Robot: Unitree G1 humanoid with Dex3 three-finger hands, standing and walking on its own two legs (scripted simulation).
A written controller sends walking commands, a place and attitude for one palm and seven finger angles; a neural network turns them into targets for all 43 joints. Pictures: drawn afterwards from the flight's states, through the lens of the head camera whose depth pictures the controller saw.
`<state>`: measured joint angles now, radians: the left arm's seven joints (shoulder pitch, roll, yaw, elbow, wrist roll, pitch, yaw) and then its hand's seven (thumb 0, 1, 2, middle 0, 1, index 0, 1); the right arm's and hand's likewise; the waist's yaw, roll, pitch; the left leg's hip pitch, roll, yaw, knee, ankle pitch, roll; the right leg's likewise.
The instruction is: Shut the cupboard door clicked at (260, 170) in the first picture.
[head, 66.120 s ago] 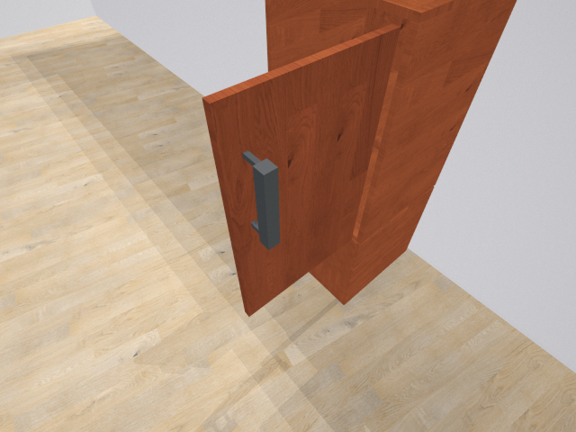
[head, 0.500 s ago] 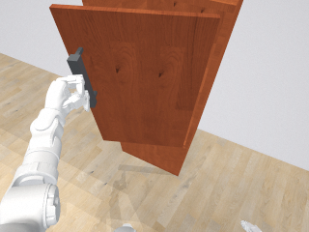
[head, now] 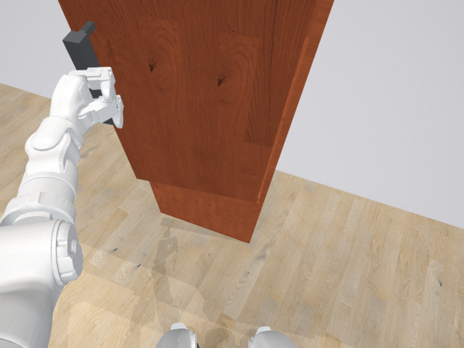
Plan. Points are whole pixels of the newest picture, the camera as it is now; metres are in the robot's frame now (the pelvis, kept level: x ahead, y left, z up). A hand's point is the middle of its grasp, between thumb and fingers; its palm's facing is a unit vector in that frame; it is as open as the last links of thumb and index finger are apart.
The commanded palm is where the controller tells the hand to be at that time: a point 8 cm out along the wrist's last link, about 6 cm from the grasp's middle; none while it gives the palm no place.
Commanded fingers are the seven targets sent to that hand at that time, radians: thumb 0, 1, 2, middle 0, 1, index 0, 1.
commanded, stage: push the door shut along its arc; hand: left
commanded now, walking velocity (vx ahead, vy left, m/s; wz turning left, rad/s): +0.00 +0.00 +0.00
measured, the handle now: (100, 76) +0.57 +0.20 +0.11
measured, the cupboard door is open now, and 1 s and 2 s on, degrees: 8 0 0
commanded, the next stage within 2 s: pull the fist back off the door in 0.96 s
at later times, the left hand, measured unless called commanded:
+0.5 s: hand (133, 88) +0.54 +0.14 +0.12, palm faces -0.31 -0.95 -0.01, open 3.1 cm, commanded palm +0.55 +0.17 +0.12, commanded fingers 0.00 0.90 0.90 -1.30 -1.50 -1.30 -1.50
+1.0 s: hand (168, 76) +0.55 +0.08 +0.13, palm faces -0.43 -0.90 +0.01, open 3.1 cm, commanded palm +0.60 +0.12 +0.12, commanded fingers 0.00 0.90 0.90 -1.30 -1.50 -1.30 -1.50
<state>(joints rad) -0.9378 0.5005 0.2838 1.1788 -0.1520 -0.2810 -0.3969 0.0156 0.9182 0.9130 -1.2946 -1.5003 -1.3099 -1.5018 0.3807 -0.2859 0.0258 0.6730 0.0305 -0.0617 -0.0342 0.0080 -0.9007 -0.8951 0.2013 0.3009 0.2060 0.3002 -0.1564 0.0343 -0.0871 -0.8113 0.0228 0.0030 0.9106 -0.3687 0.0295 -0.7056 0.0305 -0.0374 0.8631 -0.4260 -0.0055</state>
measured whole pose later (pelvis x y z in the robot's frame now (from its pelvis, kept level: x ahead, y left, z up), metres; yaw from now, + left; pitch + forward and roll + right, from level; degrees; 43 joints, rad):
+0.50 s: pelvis +0.00 +0.00 -0.01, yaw +0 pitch +20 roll -4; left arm -1.15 0.58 0.26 1.29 -0.11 -0.24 -0.48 0.02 0.90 0.90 -1.29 -1.50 -1.29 -1.50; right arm 0.41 -0.29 0.03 0.69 0.01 -0.05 -0.04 0.01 -0.90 -0.90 0.20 0.30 0.21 0.30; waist -0.21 0.05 -0.09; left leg -0.95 0.03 -0.02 0.98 -0.39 0.03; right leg -0.82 0.04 -0.06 0.91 -0.45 -0.01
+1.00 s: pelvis -0.01 +0.00 -0.02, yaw -1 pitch +23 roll -4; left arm -1.35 0.57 0.20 1.37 -0.09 -0.19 -0.48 0.02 0.89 0.92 -1.29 -1.50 -1.30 -1.50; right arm 0.37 -0.30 0.06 0.72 0.00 -0.15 -0.06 0.00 -0.90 -0.89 0.20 0.30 0.21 0.30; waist -0.27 0.06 -0.07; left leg -1.04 0.04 -0.03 1.04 -0.39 0.03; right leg -0.92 0.05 -0.07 0.97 -0.44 -0.01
